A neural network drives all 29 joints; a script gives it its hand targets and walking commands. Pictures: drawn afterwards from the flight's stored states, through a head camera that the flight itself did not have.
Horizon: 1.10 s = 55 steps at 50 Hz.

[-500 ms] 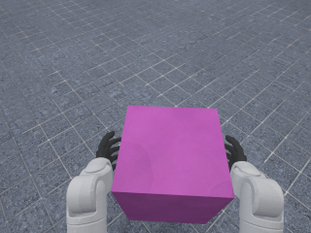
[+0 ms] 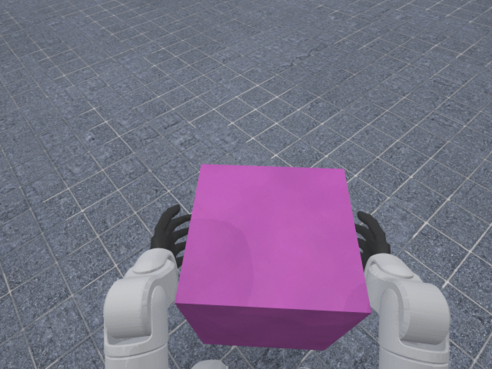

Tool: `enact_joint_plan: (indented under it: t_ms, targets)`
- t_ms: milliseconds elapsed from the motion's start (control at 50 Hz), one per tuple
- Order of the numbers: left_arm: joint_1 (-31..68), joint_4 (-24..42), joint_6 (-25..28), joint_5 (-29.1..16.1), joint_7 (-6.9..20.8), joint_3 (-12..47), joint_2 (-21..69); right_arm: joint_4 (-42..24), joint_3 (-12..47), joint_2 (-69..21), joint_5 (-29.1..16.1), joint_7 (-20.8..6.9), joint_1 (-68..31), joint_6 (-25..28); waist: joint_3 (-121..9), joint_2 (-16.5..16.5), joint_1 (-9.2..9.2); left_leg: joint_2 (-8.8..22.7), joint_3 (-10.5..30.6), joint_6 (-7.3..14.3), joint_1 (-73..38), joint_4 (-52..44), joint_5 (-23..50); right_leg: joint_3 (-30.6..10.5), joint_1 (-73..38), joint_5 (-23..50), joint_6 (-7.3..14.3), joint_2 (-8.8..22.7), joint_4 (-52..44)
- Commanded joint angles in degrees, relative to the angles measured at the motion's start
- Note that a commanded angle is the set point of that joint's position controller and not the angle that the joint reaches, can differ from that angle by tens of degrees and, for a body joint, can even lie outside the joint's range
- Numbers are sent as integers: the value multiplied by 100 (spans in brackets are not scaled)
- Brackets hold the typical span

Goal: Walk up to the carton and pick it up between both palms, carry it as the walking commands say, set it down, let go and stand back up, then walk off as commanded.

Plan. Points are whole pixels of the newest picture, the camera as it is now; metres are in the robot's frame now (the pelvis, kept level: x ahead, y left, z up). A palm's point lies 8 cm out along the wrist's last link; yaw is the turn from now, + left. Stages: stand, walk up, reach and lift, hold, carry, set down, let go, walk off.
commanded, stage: carry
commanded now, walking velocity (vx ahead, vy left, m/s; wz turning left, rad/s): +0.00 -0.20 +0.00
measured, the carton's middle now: (267, 264) +0.28 +0.00 +0.02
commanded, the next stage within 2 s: none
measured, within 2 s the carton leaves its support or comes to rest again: neither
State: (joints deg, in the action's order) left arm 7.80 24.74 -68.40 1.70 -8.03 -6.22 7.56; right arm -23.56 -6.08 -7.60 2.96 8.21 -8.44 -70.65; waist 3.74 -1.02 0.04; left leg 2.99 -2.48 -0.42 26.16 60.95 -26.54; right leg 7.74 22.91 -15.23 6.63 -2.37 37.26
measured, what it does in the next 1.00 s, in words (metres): walks backwards: left foot, then left foot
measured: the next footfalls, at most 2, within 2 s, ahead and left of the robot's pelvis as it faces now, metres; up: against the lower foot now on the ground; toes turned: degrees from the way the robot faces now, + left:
left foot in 0.12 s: +0.01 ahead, +0.13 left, +0.00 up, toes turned +5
left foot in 0.82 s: -0.09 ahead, +0.08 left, +0.00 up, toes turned +9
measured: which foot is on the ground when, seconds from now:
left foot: up 0.00-0.10, down 0.12-0.38, up 0.40-0.80, down 0.82-1.00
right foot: down 0.00-0.86, up 0.88-1.00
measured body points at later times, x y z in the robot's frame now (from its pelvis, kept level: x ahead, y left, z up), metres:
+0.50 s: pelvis -0.06 -0.04 +0.00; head -0.02 -0.05 +0.45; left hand +0.22 +0.11 +0.07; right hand +0.22 -0.19 +0.06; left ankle -0.08 +0.11 -0.66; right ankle -0.01 -0.08 -0.72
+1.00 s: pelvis -0.11 -0.07 +0.01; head -0.09 -0.05 +0.46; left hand +0.16 +0.10 +0.08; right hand +0.18 -0.20 +0.08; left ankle -0.13 +0.08 -0.72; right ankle -0.09 -0.13 -0.69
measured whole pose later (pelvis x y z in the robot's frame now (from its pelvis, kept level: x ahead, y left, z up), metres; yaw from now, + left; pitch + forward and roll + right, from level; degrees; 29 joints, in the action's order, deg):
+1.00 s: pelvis -0.11 -0.07 +0.01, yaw +2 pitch +2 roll -1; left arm 7.0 26.5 -69.2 1.6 -8.2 -6.4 7.4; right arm -24.1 -5.5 -7.6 2.5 8.5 -8.5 -71.2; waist 0.7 0.7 -0.3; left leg 6.7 -4.7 -2.6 17.5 37.0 -20.5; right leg 7.4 25.8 -19.2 2.1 -2.3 47.0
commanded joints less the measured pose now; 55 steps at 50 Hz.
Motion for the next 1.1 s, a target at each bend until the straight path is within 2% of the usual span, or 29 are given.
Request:
enact_joint_plan:
  t_ms: [0,60,80,100,140,180,220,320,340,360,380,400,460,520,660,700,780,800,820,840,860,900,920,980,1000,1020,1040,1060,1080]
  targets:
    - [2667,2058,189,-2097,893,3771,5112,-2430,4434,-5228,-2374,-738,-3526,349,-3074,1058,-117,-173,-246,-36,322,-726,-268,-2166,-1743,913,333,1822,-1989]
    - [2673,2064,149,-2166,874,3997,5208,-2269,4180,-5263,-2297,-758,-3078,338,-3334,939,-43,-47,-231,104,-689,-2389,42,-1501,-1598,2149,514,1599,-1260]
    - [2761,2131,167,-2147,836,3917,5118,-2141,4223,-5356,-2308,-780,-3048,328,-3233,908,10,59,-240,97,-1248,-3006,766,-1316,-1107,2199,225,1462,-1170]
    - [2969,2316,168,-2189,824,4053,5128,-1997,4183,-5477,-2289,-824,-2926,314,-3337,420,87,526,306,248,-2013,-3618,1630,-1155,-538,1729,-74,1305,-877]
    - [2862,2179,111,-2118,844,4080,5115,-1870,4004,-5211,-2108,-819,-2813,352,-3031,-1723,132,2920,3109,1332,-2499,-4018,3973,-229,1022,-1423,-729,270,1050]
    - [2939,1877,65,-2089,872,4098,5310,-1759,4030,-5255,-2058,-852,-2713,293,-2638,-942,182,2680,2413,1595,-2370,-3724,4826,-739,1377,-1519,-756,361,2253]
    - [3071,2062,128,-2209,914,4147,5294,-1841,4036,-5311,-2055,-865,-2813,351,-2620,-733,134,2119,1618,1104,-2663,-3293,5305,-983,1355,-1269,-683,682,1464]
    - [3000,1952,65,-2243,859,4087,5213,-1849,3955,-5314,-1984,-797,-2788,366,-3350,-1653,119,1631,1068,712,-2616,-2450,6128,-299,-265,-342,-553,359,-1158]
    - [2915,1951,99,-2234,846,3988,5272,-1846,4034,-5492,-2036,-780,-2692,397,-3579,-844,72,1328,713,496,-2249,-1942,5673,-367,-1101,592,-369,497,-1756]
    - [2735,1833,114,-2267,879,3910,5302,-2142,4072,-5347,-2039,-743,-2879,455,-3919,-125,44,1057,513,202,-1150,-1304,3831,-1058,-2379,3226,-173,1156,-1392]
    - [2715,1861,165,-2203,894,3923,5179,-2434,4246,-5297,-2152,-753,-3179,460,-3665,1428,42,324,-124,-131,398,-647,-95,-2095,-2991,6055,160,2175,-993]
    - [2774,1964,179,-2264,879,4012,5173,-2319,4319,-5268,-2254,-735,-3147,413,-3466,1641,-44,21,-186,-151,863,52,-1299,-2286,-2912,5585,400,2298,-1038]
    - [2810,2040,225,-2216,912,3834,5082,-2200,4278,-5264,-2292,-716,-3342,476,-3291,353,-52,93,92,-127,1132,1234,-489,-1993,-2302,3003,432,1990,-1351]
    - [2619,2052,218,-2126,893,3783,5038,-2188,4326,-5264,-2314,-727,-3058,428,-3330,514,-27,72,26,-132,813,905,-278,-1780,-2017,1728,356,1808,-1565]
    - [2754,2297,238,-2203,911,3756,4891,-2389,4353,-5165,-2318,-654,-3186,398,-3244,1071,-35,-121,-295,-120,158,-301,-173,-1781,-1939,723,-284,1600,-2283]
    - [2749,2169,201,-2148,896,3871,5066,-2466,4390,-5252,-2367,-691,-3287,368,-3303,1096,-66,-111,-276,6,-273,-1065,-213,-1954,-1724,756,-113,1679,-2349]
    - [2829,2154,109,-2086,847,3872,4891,-2148,4219,-5235,-2315,-709,-3069,273,-3278,1211,-8,-154,-497,185,-1500,-2845,126,-1365,-1319,1334,-506,1297,-2216]
    - [2908,2312,142,-2135,862,3812,4839,-2225,4259,-5309,-2355,-717,-3151,293,-3384,1164,105,-41,-486,301,-2317,-3741,849,-999,-736,1219,-1008,1065,-2253]
    - [3130,2343,164,-2174,848,3940,4975,-2255,4196,-5387,-2343,-756,-3153,350,-3273,525,172,597,98,427,-3074,-4074,1125,-725,12,1112,-1238,747,-1841]
    - [3030,2388,102,-2181,841,3982,4910,-1970,3957,-5281,-2197,-750,-2987,341,-3390,-1673,207,2514,2515,1009,-2717,-4289,1414,-415,323,-512,-1198,596,80]
    - [2944,2284,62,-2106,854,4006,4940,-1839,3986,-5249,-2172,-788,-2589,317,-2690,-2275,183,3042,2747,1405,-2183,-4296,3150,-647,1022,-1182,-929,407,1433]
    - [3195,2215,111,-2138,852,4060,5175,-1774,4096,-5369,-2115,-826,-2583,296,-2585,-1038,177,2649,1792,1329,-2415,-3641,4671,-979,1420,-1302,-688,435,2345]
    - [3049,2128,140,-2160,878,4077,5249,-2107,4181,-5333,-2174,-839,-2940,368,-2510,-1058,136,2352,1313,1044,-2488,-3331,5255,-1164,1505,-1321,-658,713,1822]
    - [2960,1990,62,-2176,833,4041,5097,-2057,4024,-5152,-2062,-783,-2966,330,-2913,-1563,138,1751,686,583,-2739,-2592,6651,-295,526,-915,-606,255,-122]
    - [2761,1750,26,-2140,813,3935,5183,-1834,4077,-5285,-2004,-760,-2753,284,-3142,-1265,26,1583,473,425,-2718,-1987,6699,-356,-148,-368,-567,422,-1403]
    - [3012,1987,76,-2229,809,3993,5145,-2015,3977,-5243,-2022,-730,-2792,385,-3560,-1205,85,1311,310,214,-2200,-1612,6191,-289,-1130,1145,-430,488,-1710]
    - [2739,1949,74,-2228,813,3904,5035,-1869,3936,-5184,-2012,-709,-2470,361,-3996,-412,43,1003,125,-29,-1211,-912,3976,-1046,-2417,4249,-206,1137,-1289]
    - [2726,1772,90,-2239,835,3946,5053,-1902,4041,-5191,-1981,-675,-2529,343,-3981,1217,50,392,-246,-253,449,-275,-307,-1973,-3445,7046,213,2059,-583]
    - [2662,1889,166,-2288,854,4029,5160,-2329,4242,-5166,-2244,-706,-3040,404,-3842,1605,-70,20,-185,-226,927,-87,-1304,-2430,-3298,6666,486,2268,-677]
